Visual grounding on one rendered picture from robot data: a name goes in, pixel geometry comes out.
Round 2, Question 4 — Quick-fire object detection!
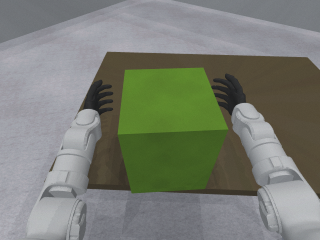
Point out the carton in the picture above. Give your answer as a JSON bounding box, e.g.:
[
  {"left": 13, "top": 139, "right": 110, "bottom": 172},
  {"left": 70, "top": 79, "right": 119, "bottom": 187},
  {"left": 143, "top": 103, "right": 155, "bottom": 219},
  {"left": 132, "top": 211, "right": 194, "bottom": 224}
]
[{"left": 117, "top": 67, "right": 229, "bottom": 194}]

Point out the robot left forearm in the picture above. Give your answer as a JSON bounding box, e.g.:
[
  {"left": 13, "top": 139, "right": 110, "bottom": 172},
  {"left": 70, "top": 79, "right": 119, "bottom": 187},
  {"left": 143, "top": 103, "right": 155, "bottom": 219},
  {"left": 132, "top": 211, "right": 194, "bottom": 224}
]
[{"left": 25, "top": 109, "right": 102, "bottom": 237}]

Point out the robot right forearm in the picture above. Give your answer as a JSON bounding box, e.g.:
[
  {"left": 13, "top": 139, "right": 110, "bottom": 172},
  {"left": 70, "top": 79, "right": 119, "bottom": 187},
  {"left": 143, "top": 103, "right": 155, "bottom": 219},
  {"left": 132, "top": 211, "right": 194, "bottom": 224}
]
[{"left": 231, "top": 103, "right": 320, "bottom": 207}]

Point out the robot right hand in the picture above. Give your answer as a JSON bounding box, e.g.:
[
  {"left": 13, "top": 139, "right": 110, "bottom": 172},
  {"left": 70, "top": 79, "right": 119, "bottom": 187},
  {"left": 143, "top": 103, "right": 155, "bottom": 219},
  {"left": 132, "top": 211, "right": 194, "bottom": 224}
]
[{"left": 211, "top": 73, "right": 247, "bottom": 116}]

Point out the left robot upper arm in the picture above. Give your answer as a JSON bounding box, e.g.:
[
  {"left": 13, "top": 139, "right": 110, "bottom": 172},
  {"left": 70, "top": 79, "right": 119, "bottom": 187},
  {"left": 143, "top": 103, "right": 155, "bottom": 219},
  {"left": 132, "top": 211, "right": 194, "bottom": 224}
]
[{"left": 16, "top": 197, "right": 87, "bottom": 240}]

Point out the right robot upper arm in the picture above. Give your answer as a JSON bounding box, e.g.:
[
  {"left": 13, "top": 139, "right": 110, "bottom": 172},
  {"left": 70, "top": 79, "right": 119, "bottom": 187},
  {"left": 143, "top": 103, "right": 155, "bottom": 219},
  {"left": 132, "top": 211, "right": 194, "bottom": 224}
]
[{"left": 257, "top": 180, "right": 320, "bottom": 240}]

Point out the robot left hand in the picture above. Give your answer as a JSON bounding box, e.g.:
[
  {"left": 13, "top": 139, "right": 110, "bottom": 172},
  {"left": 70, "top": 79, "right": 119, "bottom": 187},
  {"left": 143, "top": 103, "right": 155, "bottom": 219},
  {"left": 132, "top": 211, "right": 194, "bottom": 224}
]
[{"left": 83, "top": 80, "right": 113, "bottom": 116}]

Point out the table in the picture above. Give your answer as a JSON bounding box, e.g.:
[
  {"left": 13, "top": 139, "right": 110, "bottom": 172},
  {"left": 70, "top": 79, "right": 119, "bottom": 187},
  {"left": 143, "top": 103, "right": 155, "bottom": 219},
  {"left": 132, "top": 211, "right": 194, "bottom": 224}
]
[{"left": 44, "top": 51, "right": 320, "bottom": 240}]

